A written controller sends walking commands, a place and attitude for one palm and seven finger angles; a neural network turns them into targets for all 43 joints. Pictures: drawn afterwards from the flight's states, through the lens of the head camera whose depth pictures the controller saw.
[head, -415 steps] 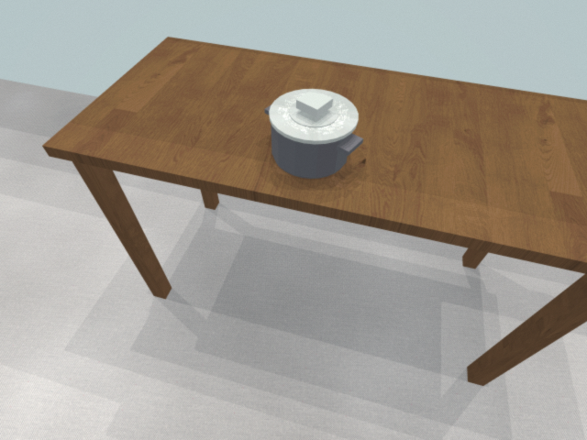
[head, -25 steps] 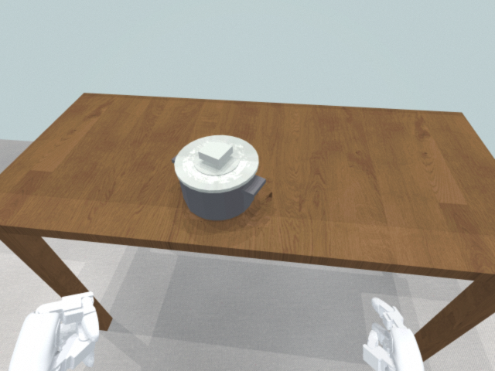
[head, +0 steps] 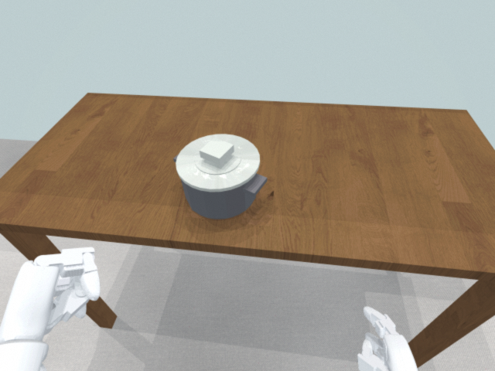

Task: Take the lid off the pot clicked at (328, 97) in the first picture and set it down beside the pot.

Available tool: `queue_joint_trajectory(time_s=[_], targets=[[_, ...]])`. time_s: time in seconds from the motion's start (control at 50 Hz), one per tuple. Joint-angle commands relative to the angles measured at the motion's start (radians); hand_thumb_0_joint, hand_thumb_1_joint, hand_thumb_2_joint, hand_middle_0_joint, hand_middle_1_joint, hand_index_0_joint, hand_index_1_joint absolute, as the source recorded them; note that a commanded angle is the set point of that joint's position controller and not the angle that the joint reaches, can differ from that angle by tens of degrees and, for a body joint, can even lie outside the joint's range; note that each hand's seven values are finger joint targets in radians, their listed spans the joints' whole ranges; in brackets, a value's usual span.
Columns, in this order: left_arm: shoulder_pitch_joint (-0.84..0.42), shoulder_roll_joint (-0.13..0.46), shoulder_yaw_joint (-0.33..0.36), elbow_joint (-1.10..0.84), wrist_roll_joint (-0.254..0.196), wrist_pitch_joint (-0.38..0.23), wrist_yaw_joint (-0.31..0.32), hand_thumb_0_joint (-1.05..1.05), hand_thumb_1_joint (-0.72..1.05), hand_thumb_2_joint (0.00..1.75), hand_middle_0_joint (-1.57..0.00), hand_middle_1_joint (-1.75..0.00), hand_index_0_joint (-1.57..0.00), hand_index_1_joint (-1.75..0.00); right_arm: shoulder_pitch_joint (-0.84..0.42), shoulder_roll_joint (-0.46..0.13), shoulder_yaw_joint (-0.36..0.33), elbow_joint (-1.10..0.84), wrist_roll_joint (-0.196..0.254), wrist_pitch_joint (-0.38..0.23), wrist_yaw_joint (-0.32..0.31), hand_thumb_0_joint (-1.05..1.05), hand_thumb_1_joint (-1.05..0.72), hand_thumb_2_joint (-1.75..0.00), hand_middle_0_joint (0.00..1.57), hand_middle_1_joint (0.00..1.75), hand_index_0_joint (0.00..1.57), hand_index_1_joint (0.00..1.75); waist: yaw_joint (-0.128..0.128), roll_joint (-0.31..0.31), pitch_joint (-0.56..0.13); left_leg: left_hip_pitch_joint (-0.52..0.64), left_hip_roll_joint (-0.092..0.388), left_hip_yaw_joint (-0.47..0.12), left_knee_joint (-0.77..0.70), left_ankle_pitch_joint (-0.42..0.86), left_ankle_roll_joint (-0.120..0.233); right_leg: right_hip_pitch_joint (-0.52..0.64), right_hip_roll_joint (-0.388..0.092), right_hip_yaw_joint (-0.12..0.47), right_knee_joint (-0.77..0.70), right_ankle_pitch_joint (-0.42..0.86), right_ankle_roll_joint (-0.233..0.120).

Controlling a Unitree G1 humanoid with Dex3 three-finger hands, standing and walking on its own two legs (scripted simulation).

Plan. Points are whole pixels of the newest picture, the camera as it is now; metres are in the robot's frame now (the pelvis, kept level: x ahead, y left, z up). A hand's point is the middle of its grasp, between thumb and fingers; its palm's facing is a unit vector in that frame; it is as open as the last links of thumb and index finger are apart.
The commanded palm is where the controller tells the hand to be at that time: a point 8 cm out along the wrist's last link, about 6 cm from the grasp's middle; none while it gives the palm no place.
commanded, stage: reach forward and open the fingers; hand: left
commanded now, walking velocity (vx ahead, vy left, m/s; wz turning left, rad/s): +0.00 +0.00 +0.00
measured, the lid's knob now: (217, 151) +0.50 +0.13 +0.09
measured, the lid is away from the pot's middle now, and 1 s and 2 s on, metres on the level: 0.00 0.00 0.00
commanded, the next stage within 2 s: move the open hand above the knob in 1.04 s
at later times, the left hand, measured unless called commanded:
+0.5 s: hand (71, 272) +0.20 +0.27 +0.12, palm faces -0.20 -0.02 -0.98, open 4.8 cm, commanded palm +0.19 +0.26 +0.18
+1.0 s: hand (82, 232) +0.25 +0.26 +0.14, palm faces -0.13 +0.00 -0.99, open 9.9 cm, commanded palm +0.22 +0.27 +0.21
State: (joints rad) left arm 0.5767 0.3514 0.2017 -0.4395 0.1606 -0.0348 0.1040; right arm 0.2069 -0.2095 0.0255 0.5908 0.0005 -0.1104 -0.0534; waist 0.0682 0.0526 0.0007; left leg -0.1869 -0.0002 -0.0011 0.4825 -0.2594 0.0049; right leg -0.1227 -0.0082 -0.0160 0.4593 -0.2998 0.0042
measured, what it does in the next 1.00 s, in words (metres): stands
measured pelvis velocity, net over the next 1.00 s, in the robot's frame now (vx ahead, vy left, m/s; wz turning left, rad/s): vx -0.04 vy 0.02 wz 0.02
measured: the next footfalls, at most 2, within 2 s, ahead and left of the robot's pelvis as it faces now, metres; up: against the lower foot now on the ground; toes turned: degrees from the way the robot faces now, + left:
none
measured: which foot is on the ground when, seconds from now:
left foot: down 0.00-1.00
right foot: down 0.00-1.00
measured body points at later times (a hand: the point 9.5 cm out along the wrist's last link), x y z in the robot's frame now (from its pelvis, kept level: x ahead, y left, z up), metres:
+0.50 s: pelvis -0.02 +0.00 +0.00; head -0.02 -0.05 +0.45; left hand +0.20 +0.27 +0.17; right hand +0.20 -0.22 -0.09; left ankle +0.00 +0.12 -0.74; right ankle -0.03 -0.12 -0.74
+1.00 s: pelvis -0.04 +0.02 +0.00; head -0.03 -0.03 +0.45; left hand +0.25 +0.26 +0.20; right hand +0.17 -0.19 -0.10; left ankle +0.00 +0.12 -0.74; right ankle -0.03 -0.12 -0.74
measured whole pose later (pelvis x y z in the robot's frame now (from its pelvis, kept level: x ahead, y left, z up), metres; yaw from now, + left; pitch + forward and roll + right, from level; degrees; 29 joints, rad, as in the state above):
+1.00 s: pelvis -0.04 +0.02 +0.00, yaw +1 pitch -2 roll +0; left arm -0.09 0.68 0.00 -0.15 0.77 0.06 -0.32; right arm 0.12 -0.27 0.03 0.57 0.05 0.06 0.00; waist 0.05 0.12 0.03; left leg -0.25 -0.04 0.00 0.45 -0.17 0.04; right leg -0.19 -0.04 -0.02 0.45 -0.23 0.03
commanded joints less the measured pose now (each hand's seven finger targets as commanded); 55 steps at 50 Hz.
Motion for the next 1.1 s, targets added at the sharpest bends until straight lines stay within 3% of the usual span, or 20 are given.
queue_joint_trajectory(time_s=[0.0,0.02,0.06,0.12,0.16,0.2,0.26,0.32,0.34,0.38,0.44,0.54,0.62,0.68,0.72,0.8,0.88,0.9,0.98,1.08], targets=[[-0.082,0.261,0.061,-0.246,0.350,0.057,0.064,0.00,0.78,0.94,-1.25,-1.36,-1.25,-1.36,-0.168,-0.125,-0.042,-0.206,-0.008,0.033,0.023,0.00,-0.90,-0.90,0.20,0.30,0.20,0.30,0.011,0.089,-0.047,-0.028,0.011,0.022,-0.032,0.230,0.017,-0.148,0.020,-0.045,-0.007,0.137,-0.035],[0.004,0.286,0.077,-0.186,0.421,0.087,0.059,0.00,0.75,0.96,-1.24,-1.32,-1.24,-1.32,-0.173,-0.130,-0.048,-0.205,-0.008,0.062,0.029,0.00,-0.90,-0.90,0.20,0.30,0.20,0.30,0.030,0.072,-0.064,-0.042,0.010,0.025,-0.027,0.216,0.016,-0.139,0.025,-0.037,-0.004,0.122,-0.041],[-0.002,0.360,0.097,-0.203,0.519,0.129,0.040,0.00,0.69,1.00,-1.22,-1.25,-1.22,-1.25,-0.207,-0.147,-0.046,-0.227,-0.005,0.115,0.035,0.00,-0.90,-0.90,0.20,0.30,0.20,0.30,0.039,0.020,-0.141,-0.039,0.002,0.032,-0.005,0.235,0.020,-0.112,0.022,-0.010,0.007,0.174,-0.042],[-0.103,0.451,0.112,-0.201,0.613,0.158,-0.003,0.00,0.59,1.07,-1.19,-1.15,-1.19,-1.15,-0.237,-0.152,-0.041,-0.237,0.010,0.146,0.036,0.00,-0.90,-0.90,0.20,0.30,0.20,0.30,0.027,0.006,-0.215,-0.016,0.001,0.020,0.008,0.230,0.025,-0.088,0.009,0.008,0.003,0.190,-0.032],[-0.161,0.440,0.063,-0.148,0.632,0.166,-0.054,0.00,0.52,1.11,-1.17,-1.07,-1.17,-1.07,-0.239,-0.154,-0.043,-0.223,0.024,0.154,0.031,0.00,-0.90,-0.90,0.20,0.30,0.20,0.30,0.008,-0.001,-0.193,-0.002,0.000,0.009,-0.001,0.218,0.031,-0.111,0.002,0.003,-0.019,0.188,-0.018],[-0.235,0.435,0.021,-0.097,0.612,0.162,-0.118,0.00,0.46,1.15,-1.15,-1.00,-1.15,-1.00,-0.238,-0.156,-0.044,-0.216,0.039,0.146,0.025,0.00,-0.90,-0.90,0.20,0.30,0.20,0.30,-0.016,-0.033,-0.164,-0.005,-0.006,0.007,-0.004,0.186,0.038,-0.128,0.002,-0.004,-0.038,0.177,-0.006],[-0.276,0.501,0.048,-0.050,0.580,0.140,-0.205,0.00,0.36,1.21,-1.11,-0.90,-1.11,-0.90,-0.232,-0.167,-0.047,-0.203,0.042,0.137,0.012,0.00,-0.90,-0.90,0.20,0.30,0.20,0.30,-0.011,-0.083,-0.142,-0.001,-0.021,-0.001,-0.018,0.199,0.049,-0.114,-0.002,-0.006,-0.061,0.224,0.009],[-0.410,0.588,0.085,-0.099,0.579,0.097,-0.264,0.00,0.27,1.26,-1.08,-0.79,-1.08,-0.79,-0.240,-0.159,-0.040,-0.205,0.039,0.115,0.002,0.00,-0.90,-0.90,0.20,0.30,0.20,0.30,-0.009,-0.020,-0.183,0.041,-0.028,-0.007,-0.022,0.238,0.055,-0.086,-0.006,-0.007,-0.063,0.258,0.009],[-0.422,0.579,0.076,-0.075,0.575,0.089,-0.279,0.00,0.24,1.27,-1.07,-0.76,-1.07,-0.76,-0.240,-0.156,-0.041,-0.202,0.038,0.113,-0.003,0.00,-0.90,-0.90,0.20,0.30,0.20,0.30,-0.016,-0.021,-0.165,0.040,-0.029,-0.009,-0.027,0.241,0.055,-0.082,-0.003,-0.011,-0.070,0.262,0.010],[-0.484,0.644,0.126,-0.030,0.596,0.079,-0.310,0.00,0.18,1.29,-1.04,-0.68,-1.04,-0.68,-0.259,-0.159,-0.033,-0.193,0.040,0.107,0.001,0.00,-0.90,-0.90,0.20,0.30,0.20,0.30,-0.010,0.017,-0.132,0.046,-0.033,-0.013,-0.032,0.235,0.050,-0.099,0.006,-0.006,-0.088,0.246,0.001],[-0.492,0.580,0.086,0.055,0.575,0.063,-0.336,0.00,0.09,1.32,-1.01,-0.58,-1.01,-0.58,-0.220,-0.159,-0.039,-0.193,0.042,0.122,0.008,0.00,-0.90,-0.90,0.20,0.30,0.20,0.30,-0.013,0.006,-0.113,0.044,-0.033,-0.008,-0.051,0.238,0.045,-0.085,0.008,-0.027,-0.096,0.236,0.002],[-0.515,0.514,0.022,-0.010,0.542,0.048,-0.359,0.00,-0.05,1.36,-0.94,-0.40,-0.94,-0.40,-0.229,-0.161,-0.048,-0.217,0.041,0.114,0.037,0.00,-0.90,-0.90,0.20,0.30,0.20,0.30,-0.009,0.026,-0.175,0.082,-0.035,-0.012,-0.065,0.251,0.040,-0.072,0.011,-0.036,-0.101,0.237,0.001],[-0.691,0.636,0.097,0.033,0.592,0.048,-0.345,0.00,-0.17,1.40,-0.89,-0.26,-0.89,-0.26,-0.223,-0.170,-0.044,-0.198,0.043,0.118,0.032,0.00,-0.90,-0.90,0.20,0.30,0.20,0.30,-0.007,0.009,-0.177,0.070,-0.029,-0.018,-0.088,0.194,0.039,-0.067,0.015,-0.032,-0.108,0.159,-0.006],[-0.781,0.655,0.116,0.032,0.605,0.048,-0.326,0.00,-0.25,1.43,-0.86,-0.15,-0.86,-0.15,-0.239,-0.167,-0.042,-0.204,0.050,0.108,0.034,0.00,-0.90,-0.90,0.20,0.30,0.20,0.30,-0.003,0.049,-0.186,0.090,-0.030,-0.030,-0.082,0.186,0.038,-0.071,0.022,-0.027,-0.098,0.136,-0.020],[-0.779,0.588,0.051,0.061,0.591,0.050,-0.334,0.00,-0.31,1.45,-0.83,-0.08,-0.83,-0.08,-0.231,-0.159,-0.043,-0.201,0.047,0.110,0.038,0.00,-0.90,-0.90,0.20,0.30,0.20,0.30,0.000,0.066,-0.201,0.098,-0.027,-0.036,-0.103,0.189,0.033,-0.064,0.018,-0.041,-0.095,0.125,-0.018],[-0.765,0.494,-0.047,0.122,0.575,0.098,-0.368,0.00,-0.32,1.46,-0.83,-0.08,-0.83,-0.08,-0.241,-0.170,-0.042,-0.205,0.051,0.123,0.058,0.00,-0.90,-0.90,0.20,0.30,0.20,0.30,-0.016,0.018,-0.165,0.069,-0.026,-0.033,-0.117,0.158,0.028,-0.088,0.026,-0.052,-0.091,0.119,-0.016],[-0.924,0.620,0.024,0.062,0.616,0.107,-0.365,0.00,-0.32,1.48,-0.84,-0.08,-0.84,-0.08,-0.259,-0.177,-0.040,-0.221,0.056,0.114,0.052,0.00,-0.90,-0.90,0.20,0.30,0.20,0.30,-0.013,0.041,-0.194,0.077,-0.025,-0.047,-0.111,0.101,0.033,-0.081,0.030,-0.030,-0.074,0.066,-0.025],[-0.993,0.633,0.011,0.066,0.631,0.102,-0.373,0.00,-0.32,1.48,-0.84,-0.08,-0.84,-0.08,-0.260,-0.168,-0.029,-0.207,0.047,0.115,0.046,0.00,-0.90,-0.90,0.20,0.30,0.20,0.30,-0.008,0.057,-0.239,0.082,-0.026,-0.055,-0.124,0.115,0.033,-0.062,0.024,-0.036,-0.073,0.068,-0.024],[-0.994,0.662,0.068,0.146,0.619,0.104,-0.374,0.00,-0.33,1.49,-0.84,-0.08,-0.84,-0.08,-0.237,-0.171,-0.033,-0.204,0.053,0.111,0.046,0.00,-0.90,-0.90,0.20,0.30,0.20,0.30,-0.004,0.057,-0.223,0.090,-0.027,-0.058,-0.104,0.152,0.032,-0.069,0.031,-0.033,-0.066,0.096,-0.032],[-0.972,0.487,-0.087,0.232,0.588,0.150,-0.426,0.00,-0.33,1.50,-0.84,-0.08,-0.84,-0.08,-0.244,-0.171,-0.036,-0.222,0.069,0.123,0.063,0.00,-0.90,-0.90,0.20,0.30,0.20,0.30,-0.025,-0.012,-0.154,0.061,-0.027,-0.043,-0.102,0.117,0.030,-0.122,0.031,-0.045,-0.065,0.093,-0.025]])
